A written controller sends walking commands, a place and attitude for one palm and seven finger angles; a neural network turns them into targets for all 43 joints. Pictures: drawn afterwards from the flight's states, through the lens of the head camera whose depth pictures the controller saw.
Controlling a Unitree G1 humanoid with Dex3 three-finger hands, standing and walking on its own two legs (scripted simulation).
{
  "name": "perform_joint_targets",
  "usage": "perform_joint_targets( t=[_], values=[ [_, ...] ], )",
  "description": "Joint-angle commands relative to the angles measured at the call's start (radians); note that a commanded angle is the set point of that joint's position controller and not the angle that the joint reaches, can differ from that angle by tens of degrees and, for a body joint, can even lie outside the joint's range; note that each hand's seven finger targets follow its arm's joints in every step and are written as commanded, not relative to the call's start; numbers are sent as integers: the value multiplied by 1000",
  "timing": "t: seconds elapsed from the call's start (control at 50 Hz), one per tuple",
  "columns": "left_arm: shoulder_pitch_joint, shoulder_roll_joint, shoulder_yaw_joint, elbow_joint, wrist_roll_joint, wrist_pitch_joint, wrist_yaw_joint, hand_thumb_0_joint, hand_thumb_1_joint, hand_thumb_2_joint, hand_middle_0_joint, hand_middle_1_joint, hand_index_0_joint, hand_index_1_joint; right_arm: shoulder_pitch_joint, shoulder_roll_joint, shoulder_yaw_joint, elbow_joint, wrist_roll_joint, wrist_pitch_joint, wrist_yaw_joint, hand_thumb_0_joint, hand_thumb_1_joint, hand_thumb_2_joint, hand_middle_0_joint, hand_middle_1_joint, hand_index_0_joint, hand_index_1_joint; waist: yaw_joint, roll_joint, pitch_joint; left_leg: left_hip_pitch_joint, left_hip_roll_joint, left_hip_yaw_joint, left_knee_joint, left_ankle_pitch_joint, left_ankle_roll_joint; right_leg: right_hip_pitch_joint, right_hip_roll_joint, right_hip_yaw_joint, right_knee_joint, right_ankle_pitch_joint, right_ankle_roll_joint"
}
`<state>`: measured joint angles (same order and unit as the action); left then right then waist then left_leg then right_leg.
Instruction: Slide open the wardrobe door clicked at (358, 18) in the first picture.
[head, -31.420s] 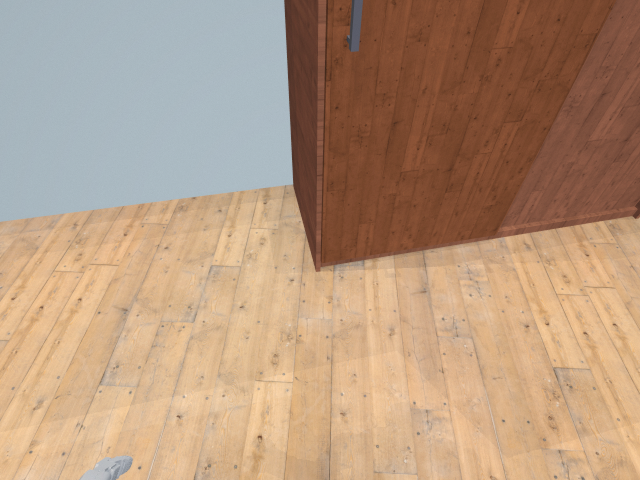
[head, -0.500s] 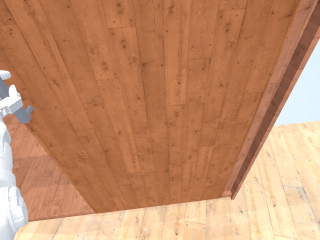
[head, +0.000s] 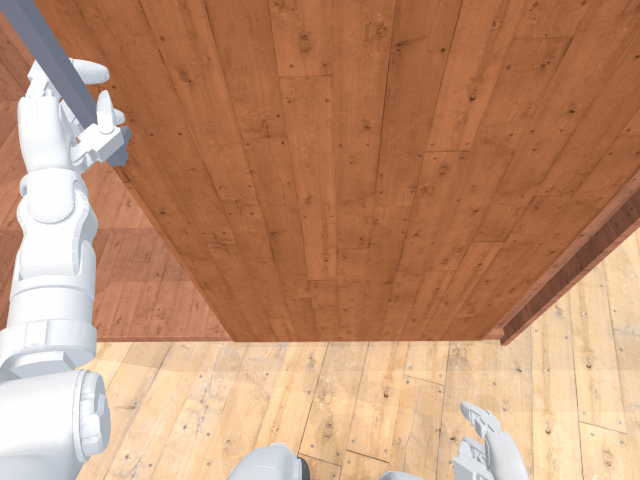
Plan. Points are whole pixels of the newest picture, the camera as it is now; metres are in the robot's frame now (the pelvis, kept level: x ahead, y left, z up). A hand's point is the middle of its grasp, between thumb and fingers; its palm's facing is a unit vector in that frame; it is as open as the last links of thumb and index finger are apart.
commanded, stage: stop walking and hold the door there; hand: left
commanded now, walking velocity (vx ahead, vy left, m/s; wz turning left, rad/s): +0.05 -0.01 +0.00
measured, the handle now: (75, 73) +0.47 +0.29 +0.23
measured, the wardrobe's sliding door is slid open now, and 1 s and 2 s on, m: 0.67 0.67 0.67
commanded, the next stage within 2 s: loosen the grip on the handle in 0.50 s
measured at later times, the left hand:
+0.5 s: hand (113, 133) +0.43 +0.25 +0.19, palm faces +0.31 -0.94 -0.16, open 5.8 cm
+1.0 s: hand (111, 135) +0.43 +0.26 +0.18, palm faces +0.31 -0.93 -0.17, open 12.7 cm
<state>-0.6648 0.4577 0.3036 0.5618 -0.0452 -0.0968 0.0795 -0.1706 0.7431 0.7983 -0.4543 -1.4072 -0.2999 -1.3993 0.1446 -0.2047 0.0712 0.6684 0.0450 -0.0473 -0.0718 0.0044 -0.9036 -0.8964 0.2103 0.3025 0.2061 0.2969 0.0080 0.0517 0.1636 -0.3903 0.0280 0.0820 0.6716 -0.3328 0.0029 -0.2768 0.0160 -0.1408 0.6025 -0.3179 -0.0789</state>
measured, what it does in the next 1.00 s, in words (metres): stands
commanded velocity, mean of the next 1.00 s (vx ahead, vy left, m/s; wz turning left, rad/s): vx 0.00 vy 0.00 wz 0.00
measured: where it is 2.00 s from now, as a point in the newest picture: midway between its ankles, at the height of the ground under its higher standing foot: outside the picture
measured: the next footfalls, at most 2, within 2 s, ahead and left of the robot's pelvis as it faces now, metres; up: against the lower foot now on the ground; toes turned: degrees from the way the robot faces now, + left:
none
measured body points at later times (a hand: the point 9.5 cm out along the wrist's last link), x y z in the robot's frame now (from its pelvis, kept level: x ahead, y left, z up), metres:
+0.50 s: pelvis +0.00 +0.04 +0.01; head +0.03 +0.03 +0.46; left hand +0.41 +0.30 +0.20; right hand +0.14 -0.20 -0.10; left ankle +0.02 +0.13 -0.73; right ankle +0.00 -0.07 -0.73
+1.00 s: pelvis -0.03 +0.01 +0.00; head +0.00 +0.02 +0.45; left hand +0.41 +0.31 +0.19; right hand +0.04 -0.27 -0.10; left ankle +0.02 +0.13 -0.73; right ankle +0.00 -0.07 -0.73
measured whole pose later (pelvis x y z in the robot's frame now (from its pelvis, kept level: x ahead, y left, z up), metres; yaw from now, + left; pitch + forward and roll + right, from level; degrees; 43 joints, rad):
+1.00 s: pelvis -0.03 +0.01 +0.00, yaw -2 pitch +4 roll +0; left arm -0.81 0.50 0.32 0.94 0.01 -0.22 0.03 0.00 -0.31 0.32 -0.41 -1.35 -0.31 -1.32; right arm 0.33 -0.30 0.00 0.73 0.04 -0.12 -0.06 0.01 -0.91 -0.90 0.21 0.30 0.20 0.30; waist -0.05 -0.02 -0.01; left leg -0.43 0.03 0.06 0.57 -0.21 0.02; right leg -0.41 0.02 -0.09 0.57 -0.23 -0.05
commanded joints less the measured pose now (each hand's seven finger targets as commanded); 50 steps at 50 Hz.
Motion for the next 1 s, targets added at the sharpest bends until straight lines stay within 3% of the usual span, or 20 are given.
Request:
perform_joint_targets(
  t=[0.0, 0.06, 0.12, 0.14, 0.16, 0.2, 0.28, 0.38, 0.56, 0.58, 0.6, 0.62, 0.64, 0.66, 0.68, 0.72, 0.78, 0.82, 0.96, 0.98],
  values=[
    [-372, 243, 28, -197, 13, -49, 4, 0, 900, 900, -450, -1400, -450, -1400, 5, -173, -68, -112, -9, -65, -23, 0, -900, -900, 200, 300, 200, 300, 16, -195, -445, -42, 16, -55, 48, -108, -17, 394, -315, 270, -142, 756, -40],
    [-355, 217, 6, -221, 9, -46, 5, 0, 900, 900, -450, -1400, -450, -1400, 15, -173, -68, -98, -15, -55, -36, 0, -900, -900, 200, 300, 200, 300, 1, -85, -456, 125, 11, -3, -198, 150, -14, 370, -258, 181, -65, 812, 14],
    [-368, 124, -79, -290, 5, -51, -4, 0, 900, 900, -450, -1400, -450, -1400, 13, -197, -86, -112, -5, -38, -24, 0, -900, -900, 200, 300, 200, 300, 4, 58, -506, 426, 208, -156, -166, 799, 66, 89, -122, 109, -10, 394, 111],
    [-332, 38, -147, -262, 0, -50, -17, 0, 900, 900, -450, -1400, -450, -1400, 19, -186, -79, -116, 0, -28, -14, 0, -900, -900, 200, 300, 200, 300, -2, 78, -476, 385, 239, -193, -193, 718, 86, 73, -95, 118, -32, 135, 107],
    [-345, 28, -162, -293, -2, -56, -21, 0, 900, 900, -450, -1400, -450, -1400, 11, -182, -78, -120, -9, -29, -15, 0, -900, -900, 200, 300, 200, 300, -15, 145, -437, 390, 247, -210, -230, 688, 103, 39, -77, 104, -23, 35, 101],
    [-355, 64, -135, -291, 15, -63, -10, 0, 900, 900, -450, -1400, -450, -1400, 15, -200, -86, -118, -16, -27, -15, 0, -900, -900, 200, 300, 200, 300, -13, 111, -411, 359, 263, -235, -253, 663, 102, 27, -61, 98, -19, -40, 91],
    [-360, 21, -174, -334, 7, -66, -7, 0, 900, 900, -450, -1400, -450, -1400, 12, -201, -89, -132, -12, -24, -11, 0, -900, -900, 200, 300, 200, 300, -16, 109, -463, 378, 232, -166, -206, 667, 65, 83, -71, 104, -82, 114, 82],
    [-360, 55, -149, -291, 2, -57, 4, 0, 900, 900, -450, -1400, -450, -1400, 16, -194, -87, -133, -8, -13, -22, 0, -900, -900, 200, 300, 200, 300, -17, -9, -483, 251, 173, -98, -191, 410, 16, 180, -147, 156, -111, 353, 70],
    [-379, 22, -185, -242, -6, -56, 6, 0, 900, 900, -450, -1400, -450, -1400, 22, -186, -78, -111, -9, -5, -32, 0, -900, -900, 200, 300, 200, 300, -18, -16, -483, 255, 179, -106, -211, 401, 24, 151, -139, 149, -110, 330, 81],
    [-985, 788, 413, -120, 129, -70, 23, 0, 900, 900, -450, -1400, -450, -1400, 95, -225, -168, -99, -29, -50, 1, 0, -900, -900, 200, 300, 200, 300, 20, -159, -390, 234, 112, -44, -180, 411, 47, 73, -102, 232, -197, 416, 57],
    [-811, 234, 56, 223, 139, 38, -34, 0, 779, 842, -450, -1400, -450, -1400, 128, -189, -122, -65, -46, -106, 10, 0, -900, -900, 200, 300, 200, 300, -115, -166, -687, 263, 3, -84, -240, 636, 25, 105, -18, 99, -43, 628, 19],
    [-609, 197, 130, 152, 71, 54, -40, 0, 658, 783, -450, -1400, -450, -1400, 172, -209, -147, -27, -4, -105, 2, 0, -900, -900, 200, 300, 200, 300, -69, -174, -643, 323, 33, -93, -152, 768, 3, 27, -21, 71, -56, 562, 37],
    [-544, 98, 61, 78, 25, 44, -79, 0, 538, 725, -450, -1400, -450, -1400, 174, -211, -141, -35, -9, -82, 10, 0, -900, -900, 200, 300, 200, 300, -46, -90, -708, 381, 49, -108, -159, 783, -23, -1, -23, 77, -72, 490, 56],
    [-502, 165, 137, 124, 10, 20, -82, 0, 417, 667, -450, -1400, -450, -1400, 162, -216, -144, -26, -17, -83, 6, 0, -900, -900, 200, 300, 200, 300, -9, 125, -693, 458, 47, -94, -150, 783, -38, -23, -35, 96, -98, 395, 45],
    [-561, 179, 114, 4, -7, -18, -77, 0, 296, 608, -450, -1400, -450, -1400, 144, -211, -140, -38, -31, -95, 11, 0, -900, -900, 200, 300, 200, 300, -16, 185, -648, 461, 42, -99, -158, 675, -39, -47, -31, 100, -126, 313, 43],
    [-542, 104, 5, 61, 53, -60, -53, 0, 54, 492, -450, -1400, -450, -1400, 140, -190, -126, -48, -25, -103, 25, 0, -900, -900, 200, 300, 200, 300, -47, 68, -481, 310, 23, -75, -170, 421, 6, -87, -25, 99, -144, 257, 39],
    [-554, 163, -7, 116, 95, -121, -19, 0, -308, 317, -450, -1400, -450, -1400, 129, -210, -116, -74, -16, -102, 25, 0, -900, -900, 200, 300, 200, 300, -82, -131, -337, 140, 13, -77, -205, 103, 41, -127, -30, 107, -172, 68, 54],
    [-565, 212, 25, 152, 70, -156, -21, 0, -550, 200, -423, -1367, -423, -1367, 119, -215, -113, -83, -8, -107, 15, 0, -900, -900, 200, 300, 200, 300, -72, -151, -362, 98, -6, -65, -212, -21, 45, -115, -36, 142, -193, -59, 60],
    [-654, 259, 4, 162, 50, -204, -54, 0, -550, 200, -330, -1250, -330, -1250, 146, -221, -110, -64, -5, -127, -7, 0, -900, -900, 200, 300, 200, 300, -76, -10, -453, 80, -28, -64, -177, -78, 46, -107, -41, 187, -197, -142, 55],
    [-601, 401, 122, 97, 46, -209, -53, 0, -550, 200, -317, -1233, -317, -1233, 146, -230, -115, -76, -4, -126, -9, 0, -900, -900, 200, 300, 200, 300, -27, 35, -525, 85, -29, -65, -184, -60, 46, -37, -43, 203, -197, -144, 51]
  ],
)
